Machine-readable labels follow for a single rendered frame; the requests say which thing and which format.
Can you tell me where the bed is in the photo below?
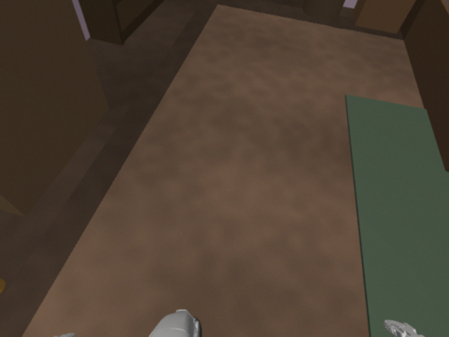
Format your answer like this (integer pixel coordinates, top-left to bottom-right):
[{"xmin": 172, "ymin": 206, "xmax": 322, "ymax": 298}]
[{"xmin": 400, "ymin": 0, "xmax": 449, "ymax": 171}]

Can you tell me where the bookshelf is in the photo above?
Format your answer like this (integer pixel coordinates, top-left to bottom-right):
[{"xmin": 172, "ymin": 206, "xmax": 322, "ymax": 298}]
[{"xmin": 79, "ymin": 0, "xmax": 164, "ymax": 46}]

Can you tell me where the right robot hand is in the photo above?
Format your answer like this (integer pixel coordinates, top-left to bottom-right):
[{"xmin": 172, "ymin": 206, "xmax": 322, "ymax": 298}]
[{"xmin": 384, "ymin": 319, "xmax": 424, "ymax": 337}]

